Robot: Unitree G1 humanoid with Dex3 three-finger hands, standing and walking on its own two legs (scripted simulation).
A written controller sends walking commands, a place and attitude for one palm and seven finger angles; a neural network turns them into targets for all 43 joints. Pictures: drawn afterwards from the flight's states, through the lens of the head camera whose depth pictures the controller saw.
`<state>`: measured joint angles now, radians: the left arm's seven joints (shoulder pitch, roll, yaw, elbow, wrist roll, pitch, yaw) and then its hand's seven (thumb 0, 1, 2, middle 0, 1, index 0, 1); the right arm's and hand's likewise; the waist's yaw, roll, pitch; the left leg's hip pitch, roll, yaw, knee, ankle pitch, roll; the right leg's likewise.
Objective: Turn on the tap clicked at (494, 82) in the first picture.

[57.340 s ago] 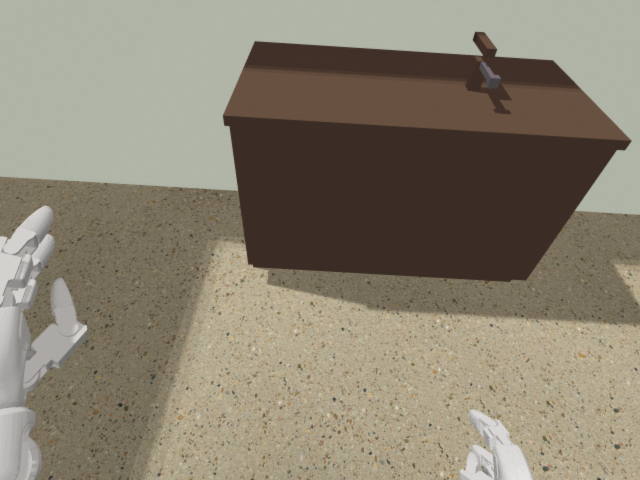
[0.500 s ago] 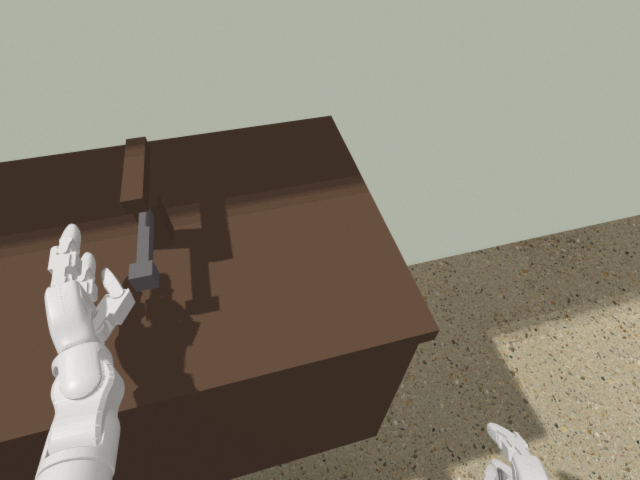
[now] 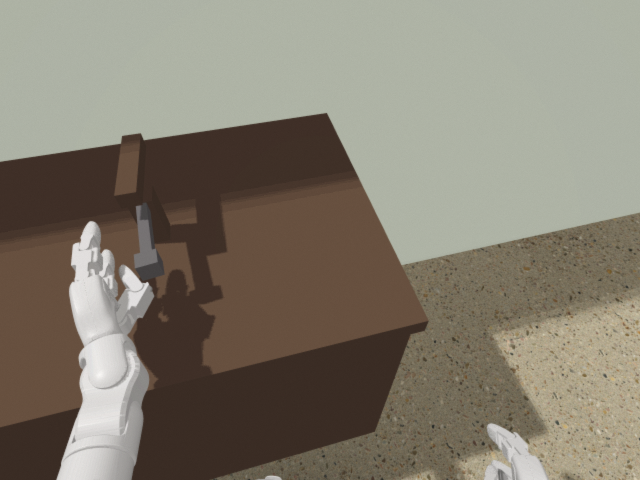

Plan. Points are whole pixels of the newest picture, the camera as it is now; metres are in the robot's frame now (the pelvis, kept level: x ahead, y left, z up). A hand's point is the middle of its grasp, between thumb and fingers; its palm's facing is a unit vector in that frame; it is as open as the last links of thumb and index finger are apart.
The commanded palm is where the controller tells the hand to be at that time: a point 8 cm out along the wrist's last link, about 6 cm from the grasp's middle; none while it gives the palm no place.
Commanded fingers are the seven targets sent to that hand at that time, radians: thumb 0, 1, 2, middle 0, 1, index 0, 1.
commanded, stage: push the lever round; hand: left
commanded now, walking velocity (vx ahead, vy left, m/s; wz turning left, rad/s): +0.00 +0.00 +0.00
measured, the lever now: (149, 264) +0.36 +0.25 +0.07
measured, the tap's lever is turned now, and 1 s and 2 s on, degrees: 6 34 64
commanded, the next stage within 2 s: none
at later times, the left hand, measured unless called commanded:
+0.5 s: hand (168, 281) +0.34 +0.22 +0.06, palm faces +0.61 -0.79 -0.06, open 7.7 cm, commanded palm +0.30 +0.25 +0.06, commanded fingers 0.00 0.90 0.90 -0.15 -0.15 -0.15 -0.15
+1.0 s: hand (201, 263) +0.37 +0.18 +0.06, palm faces +0.66 -0.75 -0.06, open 7.6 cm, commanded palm +0.33 +0.21 +0.06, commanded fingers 0.00 0.90 0.90 -0.15 -0.15 -0.15 -0.15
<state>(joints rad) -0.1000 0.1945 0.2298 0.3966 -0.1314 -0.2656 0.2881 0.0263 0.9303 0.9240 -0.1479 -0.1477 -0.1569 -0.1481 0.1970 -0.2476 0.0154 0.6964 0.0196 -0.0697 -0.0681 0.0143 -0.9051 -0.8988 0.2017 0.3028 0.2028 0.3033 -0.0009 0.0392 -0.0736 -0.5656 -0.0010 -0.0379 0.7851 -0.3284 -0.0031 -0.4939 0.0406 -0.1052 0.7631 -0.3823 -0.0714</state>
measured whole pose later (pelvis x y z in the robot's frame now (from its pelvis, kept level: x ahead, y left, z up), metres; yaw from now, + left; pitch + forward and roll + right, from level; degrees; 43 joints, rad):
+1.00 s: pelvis +0.01 +0.00 +0.00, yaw +0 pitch +8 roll -1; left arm -0.27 0.02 0.12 0.47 0.02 -0.17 0.69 0.00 0.93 0.92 -0.15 -0.15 -0.16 -0.15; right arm 0.15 -0.21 -0.01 0.72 -0.02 0.01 -0.04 0.01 -0.91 -0.90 0.20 0.30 0.20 0.30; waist -0.02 0.03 -0.10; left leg -0.59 -0.01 -0.04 0.79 -0.33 0.00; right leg -0.51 0.04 -0.10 0.77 -0.39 -0.07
